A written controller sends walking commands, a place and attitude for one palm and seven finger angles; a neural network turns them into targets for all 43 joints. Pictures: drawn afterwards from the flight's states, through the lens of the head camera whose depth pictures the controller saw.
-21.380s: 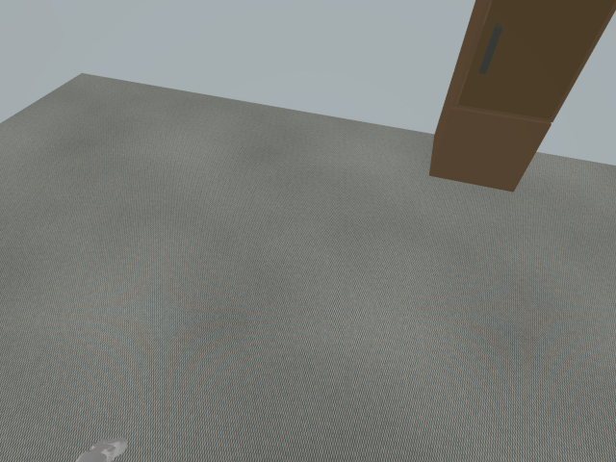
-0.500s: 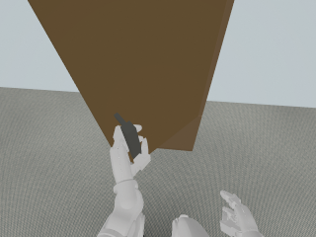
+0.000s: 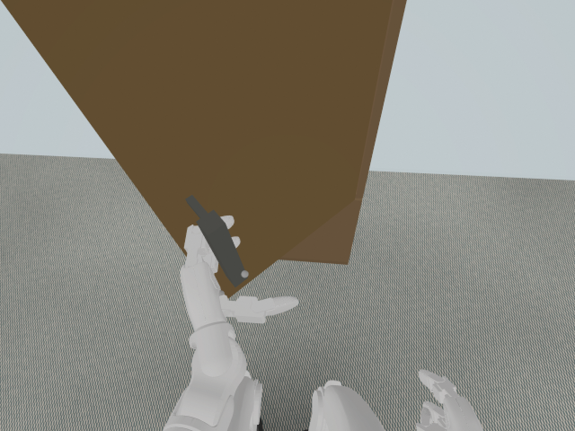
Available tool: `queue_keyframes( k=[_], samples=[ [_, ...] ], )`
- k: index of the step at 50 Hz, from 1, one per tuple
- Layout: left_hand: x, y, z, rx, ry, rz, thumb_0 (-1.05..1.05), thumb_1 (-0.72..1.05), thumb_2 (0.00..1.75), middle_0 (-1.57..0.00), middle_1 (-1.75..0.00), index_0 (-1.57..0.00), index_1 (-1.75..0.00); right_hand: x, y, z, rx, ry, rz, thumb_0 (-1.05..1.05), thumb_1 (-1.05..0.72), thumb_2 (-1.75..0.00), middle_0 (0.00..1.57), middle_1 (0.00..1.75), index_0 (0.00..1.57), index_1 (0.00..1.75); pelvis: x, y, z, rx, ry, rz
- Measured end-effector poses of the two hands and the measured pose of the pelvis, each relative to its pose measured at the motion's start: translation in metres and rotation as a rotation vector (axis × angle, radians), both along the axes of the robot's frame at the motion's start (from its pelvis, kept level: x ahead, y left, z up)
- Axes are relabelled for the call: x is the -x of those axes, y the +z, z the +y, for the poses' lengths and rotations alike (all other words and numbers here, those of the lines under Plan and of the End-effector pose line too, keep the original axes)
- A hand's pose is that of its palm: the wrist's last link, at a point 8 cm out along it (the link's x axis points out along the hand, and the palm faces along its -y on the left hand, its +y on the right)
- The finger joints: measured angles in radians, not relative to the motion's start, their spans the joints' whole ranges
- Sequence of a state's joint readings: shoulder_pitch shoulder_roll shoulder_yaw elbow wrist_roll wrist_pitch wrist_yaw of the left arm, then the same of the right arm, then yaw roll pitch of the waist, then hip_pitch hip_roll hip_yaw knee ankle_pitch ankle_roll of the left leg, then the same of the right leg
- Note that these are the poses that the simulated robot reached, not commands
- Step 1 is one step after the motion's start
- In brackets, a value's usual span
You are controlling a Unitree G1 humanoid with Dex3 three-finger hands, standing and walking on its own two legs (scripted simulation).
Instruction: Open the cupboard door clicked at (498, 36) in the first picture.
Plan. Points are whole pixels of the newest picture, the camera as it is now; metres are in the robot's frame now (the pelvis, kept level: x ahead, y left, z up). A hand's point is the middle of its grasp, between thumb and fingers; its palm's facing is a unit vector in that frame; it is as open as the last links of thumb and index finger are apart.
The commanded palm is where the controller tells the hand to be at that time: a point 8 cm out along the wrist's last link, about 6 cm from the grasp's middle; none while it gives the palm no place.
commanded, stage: open thumb and fingers to let go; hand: left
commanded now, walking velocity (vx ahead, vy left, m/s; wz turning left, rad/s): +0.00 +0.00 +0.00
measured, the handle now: (217, 243) +0.37 +0.10 +0.03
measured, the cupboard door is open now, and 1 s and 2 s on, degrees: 46 47 47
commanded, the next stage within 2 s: slide the hand sideways off the handle in 0.22 s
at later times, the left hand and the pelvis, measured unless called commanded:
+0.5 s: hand (234, 298) +0.29 +0.07 +0.02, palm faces -0.16 -0.98 -0.12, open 16.1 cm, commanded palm +0.27 +0.12 +0.02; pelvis -0.01 +0.02 -0.01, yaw +0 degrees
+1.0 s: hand (205, 324) +0.26 +0.10 +0.03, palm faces -0.15 -0.99 +0.02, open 16.2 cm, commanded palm +0.24 +0.15 +0.02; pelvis +0.00 +0.08 -0.01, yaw -4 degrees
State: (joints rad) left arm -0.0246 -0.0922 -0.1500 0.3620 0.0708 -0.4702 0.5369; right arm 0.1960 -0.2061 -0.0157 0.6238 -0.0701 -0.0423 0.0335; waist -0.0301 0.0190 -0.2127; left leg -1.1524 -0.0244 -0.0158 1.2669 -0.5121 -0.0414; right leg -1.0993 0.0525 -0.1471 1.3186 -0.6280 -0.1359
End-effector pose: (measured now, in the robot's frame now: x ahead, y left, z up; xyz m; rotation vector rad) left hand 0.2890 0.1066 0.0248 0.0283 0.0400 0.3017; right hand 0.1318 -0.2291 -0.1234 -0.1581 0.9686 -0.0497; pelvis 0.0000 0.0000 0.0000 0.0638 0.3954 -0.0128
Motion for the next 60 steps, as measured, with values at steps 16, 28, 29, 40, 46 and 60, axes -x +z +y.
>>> queue_keyframes(
  k=[16,28,29,40,46,60],
  samples=[
    [0.007,0.002,0.0,0.001,-0.043,-0.001,-0.01,-0.49,0.3,-0.33,-0.58,-0.31,-0.65,-0.015,0.008,0.013,-0.006,0.018,-0.062,0.01,-0.91,-0.9,0.2,0.3,0.2,0.3,0.003,0.001,0.007,0.009,0.0,-0.014],
    [0.01,0.002,0.025,-0.012,-0.524,-0.018,-0.01,-0.5,0.3,-0.21,-0.36,-0.12,-0.38,-0.01,0.006,0.022,-0.004,-0.023,-0.069,0.01,-0.91,-0.9,0.2,0.3,0.2,0.3,0.009,-0.007,0.029,0.036,-0.003,-0.031],
    [0.011,0.003,0.026,0.021,-0.517,-0.011,-0.01,-0.5,0.3,-0.2,-0.35,-0.12,-0.37,-0.008,0.008,0.024,-0.004,-0.031,-0.07,0.01,-0.91,-0.9,0.2,0.3,0.2,0.3,0.009,-0.005,0.032,0.038,-0.006,-0.033],
    [0.025,-0.003,0.028,0.05,-0.494,-0.045,-0.01,-0.5,0.3,-0.13,-0.3,-0.15,-0.32,-0.007,0.018,0.053,0.016,-0.023,-0.066,0.01,-0.91,-0.9,0.2,0.3,0.2,0.3,0.002,-0.009,0.062,0.062,-0.03,-0.011],
    [0.035,-0.004,0.047,0.035,-0.483,-0.021,-0.01,-0.5,0.3,-0.16,-0.31,-0.16,-0.31,-0.02,0.019,0.074,-0.001,-0.009,-0.075,0.01,-0.91,-0.9,0.2,0.3,0.2,0.3,-0.001,-0.01,0.076,0.08,-0.031,-0.01],
    [0.052,0.001,0.063,0.046,-0.453,-0.012,-0.01,-0.5,0.3,-0.16,-0.3,-0.16,-0.31,-0.054,0.034,0.101,-0.01,0.044,-0.142,0.01,-0.91,-0.9,0.2,0.3,0.2,0.3,-0.008,-0.008,0.087,0.088,-0.024,-0.005]
  ],
)
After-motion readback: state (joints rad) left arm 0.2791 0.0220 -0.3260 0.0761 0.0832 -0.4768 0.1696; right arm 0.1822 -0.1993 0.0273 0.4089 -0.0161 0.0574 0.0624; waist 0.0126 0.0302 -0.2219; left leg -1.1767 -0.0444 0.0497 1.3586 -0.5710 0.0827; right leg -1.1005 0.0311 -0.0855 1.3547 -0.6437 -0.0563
